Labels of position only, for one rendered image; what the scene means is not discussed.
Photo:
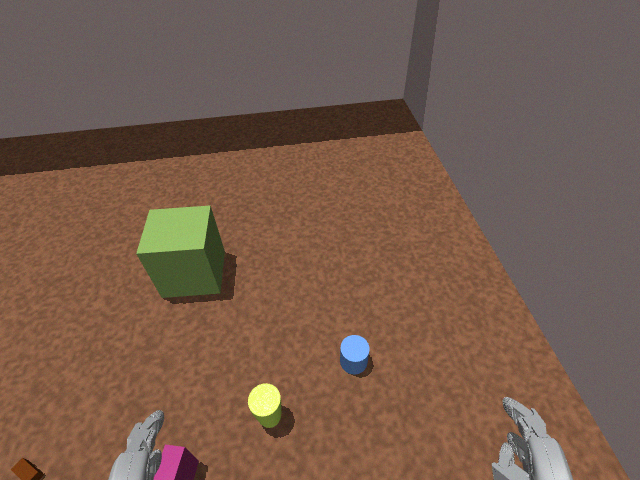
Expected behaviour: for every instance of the left robot hand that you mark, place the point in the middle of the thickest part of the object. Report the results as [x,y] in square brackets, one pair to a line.
[138,462]

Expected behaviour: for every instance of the right robot hand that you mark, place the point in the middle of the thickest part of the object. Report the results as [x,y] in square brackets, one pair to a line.
[542,456]

